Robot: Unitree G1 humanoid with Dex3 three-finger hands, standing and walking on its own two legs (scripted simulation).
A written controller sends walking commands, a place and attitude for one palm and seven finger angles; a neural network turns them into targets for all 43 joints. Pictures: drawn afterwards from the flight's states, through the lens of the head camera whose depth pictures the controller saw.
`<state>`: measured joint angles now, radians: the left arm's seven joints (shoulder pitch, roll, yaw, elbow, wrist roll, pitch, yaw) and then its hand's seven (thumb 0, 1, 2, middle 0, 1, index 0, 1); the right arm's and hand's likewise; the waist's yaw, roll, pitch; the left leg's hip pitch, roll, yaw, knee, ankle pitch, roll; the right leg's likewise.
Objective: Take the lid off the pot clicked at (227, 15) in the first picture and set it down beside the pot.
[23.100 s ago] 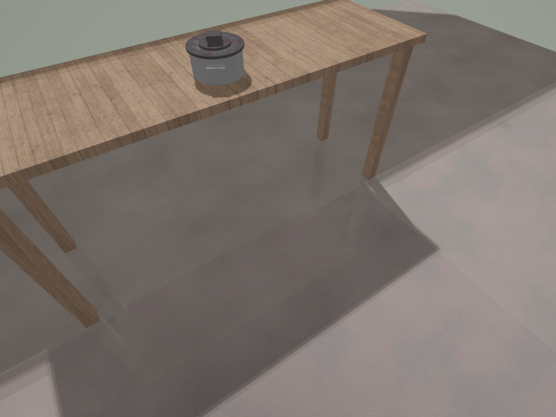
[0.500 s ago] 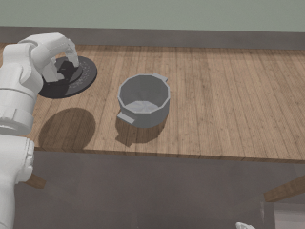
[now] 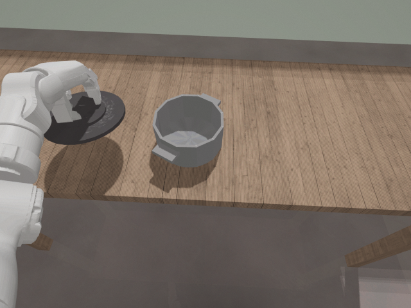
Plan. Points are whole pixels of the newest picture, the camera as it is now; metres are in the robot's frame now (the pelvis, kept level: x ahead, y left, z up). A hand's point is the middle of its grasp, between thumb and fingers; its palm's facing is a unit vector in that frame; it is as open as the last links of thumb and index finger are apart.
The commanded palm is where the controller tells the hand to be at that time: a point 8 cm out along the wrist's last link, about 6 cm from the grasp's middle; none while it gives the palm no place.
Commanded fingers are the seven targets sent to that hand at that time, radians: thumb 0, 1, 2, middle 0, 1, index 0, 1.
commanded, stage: lower the lid onto the table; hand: left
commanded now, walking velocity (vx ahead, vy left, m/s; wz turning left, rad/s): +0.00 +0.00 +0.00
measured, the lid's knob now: (79, 105) +0.49 +0.25 +0.10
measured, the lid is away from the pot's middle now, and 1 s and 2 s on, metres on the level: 0.22 0.24 0.23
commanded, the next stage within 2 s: open the fingers wide in 1.18 s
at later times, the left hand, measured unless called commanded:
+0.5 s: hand (72, 113) +0.48 +0.26 +0.09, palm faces -0.46 -0.07 -0.89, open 8.0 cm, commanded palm +0.49 +0.26 +0.15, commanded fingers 0.00 0.49 1.15 -0.79 -1.07 -0.87 -1.04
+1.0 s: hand (76, 125) +0.48 +0.27 +0.05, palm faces -0.50 -0.07 -0.86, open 8.0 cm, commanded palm +0.50 +0.27 +0.12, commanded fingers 0.00 0.49 1.15 -0.79 -1.07 -0.87 -1.04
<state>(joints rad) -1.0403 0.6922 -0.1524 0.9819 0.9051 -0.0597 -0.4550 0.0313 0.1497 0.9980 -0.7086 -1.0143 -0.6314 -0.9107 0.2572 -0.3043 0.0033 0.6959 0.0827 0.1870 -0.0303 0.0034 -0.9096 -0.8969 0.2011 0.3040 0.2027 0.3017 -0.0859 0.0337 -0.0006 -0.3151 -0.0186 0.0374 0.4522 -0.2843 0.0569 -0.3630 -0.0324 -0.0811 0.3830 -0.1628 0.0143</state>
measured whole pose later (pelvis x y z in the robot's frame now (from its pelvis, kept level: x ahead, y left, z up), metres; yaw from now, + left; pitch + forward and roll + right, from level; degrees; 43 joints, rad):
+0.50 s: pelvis +0.01 +0.01 +0.00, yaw -1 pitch +11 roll -2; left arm -0.98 0.70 -0.09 1.02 0.92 -0.13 -0.40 0.03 0.15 1.00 -0.70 -1.02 -0.63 -0.91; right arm 0.30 -0.28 -0.01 0.71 0.07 0.20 -0.02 0.00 -0.91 -0.90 0.20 0.30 0.20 0.30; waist -0.10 0.04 -0.03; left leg -0.36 -0.03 0.05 0.48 -0.31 0.07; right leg -0.41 -0.04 -0.06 0.40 -0.17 0.03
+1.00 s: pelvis +0.01 +0.01 -0.01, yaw -1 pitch +13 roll -2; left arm -0.96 0.70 -0.09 1.06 0.95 -0.15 -0.36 0.04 0.16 1.00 -0.70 -1.01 -0.63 -0.91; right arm 0.30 -0.28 0.00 0.71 0.07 0.20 -0.04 0.00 -0.91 -0.90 0.20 0.30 0.20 0.30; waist -0.11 0.03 -0.03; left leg -0.43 -0.02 0.05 0.53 -0.33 0.07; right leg -0.47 -0.03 -0.06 0.44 -0.19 0.02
